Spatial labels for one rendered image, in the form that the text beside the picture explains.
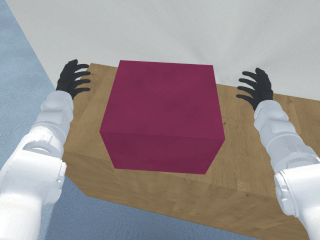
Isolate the right robot upper arm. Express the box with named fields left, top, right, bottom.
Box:
left=274, top=163, right=320, bottom=240

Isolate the carton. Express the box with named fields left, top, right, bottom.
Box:
left=99, top=60, right=225, bottom=175

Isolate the right robot forearm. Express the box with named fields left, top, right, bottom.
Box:
left=254, top=100, right=320, bottom=173

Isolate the left robot hand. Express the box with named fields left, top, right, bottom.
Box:
left=55, top=59, right=91, bottom=100

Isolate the right robot hand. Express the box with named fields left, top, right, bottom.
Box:
left=236, top=67, right=274, bottom=111

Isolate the left robot upper arm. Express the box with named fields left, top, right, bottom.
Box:
left=0, top=149, right=67, bottom=240

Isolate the pedestal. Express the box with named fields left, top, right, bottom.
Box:
left=61, top=63, right=320, bottom=240

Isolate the left robot forearm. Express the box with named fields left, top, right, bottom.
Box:
left=0, top=90, right=74, bottom=193

